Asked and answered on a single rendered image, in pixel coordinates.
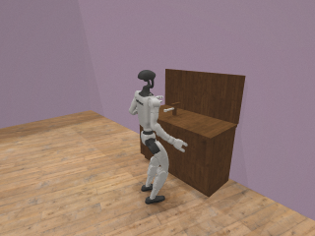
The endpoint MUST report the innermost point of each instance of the left robot hand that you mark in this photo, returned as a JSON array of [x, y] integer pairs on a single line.
[[159, 97]]

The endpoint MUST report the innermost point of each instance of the left robot foot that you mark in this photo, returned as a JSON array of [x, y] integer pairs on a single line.
[[145, 188]]

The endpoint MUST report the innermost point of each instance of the tap lever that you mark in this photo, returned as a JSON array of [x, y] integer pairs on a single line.
[[165, 110]]

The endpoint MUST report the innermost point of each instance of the counter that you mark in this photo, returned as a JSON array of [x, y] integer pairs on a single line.
[[205, 117]]

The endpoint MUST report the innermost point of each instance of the robot right forearm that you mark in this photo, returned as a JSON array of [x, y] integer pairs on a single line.
[[164, 135]]

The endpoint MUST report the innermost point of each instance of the right robot upper arm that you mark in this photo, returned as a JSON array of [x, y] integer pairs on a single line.
[[154, 105]]

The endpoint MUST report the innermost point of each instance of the left robot upper arm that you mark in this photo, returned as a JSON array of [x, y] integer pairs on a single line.
[[132, 110]]

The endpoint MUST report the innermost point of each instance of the left robot shin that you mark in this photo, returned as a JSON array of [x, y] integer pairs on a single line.
[[152, 171]]

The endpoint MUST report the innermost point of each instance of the right robot hand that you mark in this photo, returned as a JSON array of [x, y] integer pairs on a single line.
[[178, 145]]

